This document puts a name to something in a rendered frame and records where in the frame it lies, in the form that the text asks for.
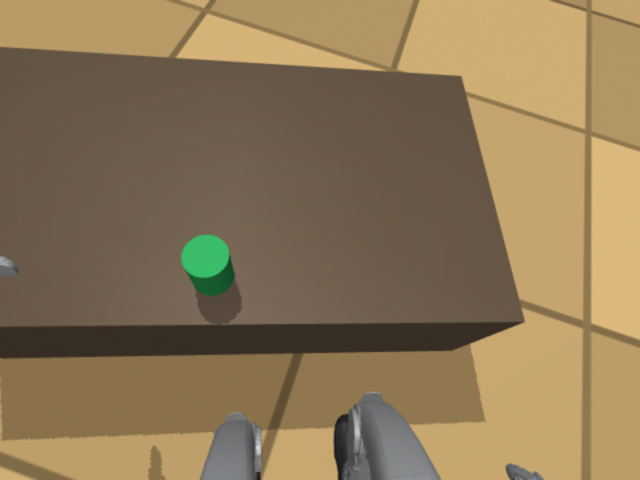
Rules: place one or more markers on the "right robot hand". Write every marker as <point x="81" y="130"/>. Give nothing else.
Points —
<point x="515" y="472"/>

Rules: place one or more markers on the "can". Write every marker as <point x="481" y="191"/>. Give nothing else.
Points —
<point x="207" y="261"/>

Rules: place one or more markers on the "left robot hand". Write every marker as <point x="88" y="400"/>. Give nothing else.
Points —
<point x="7" y="267"/>

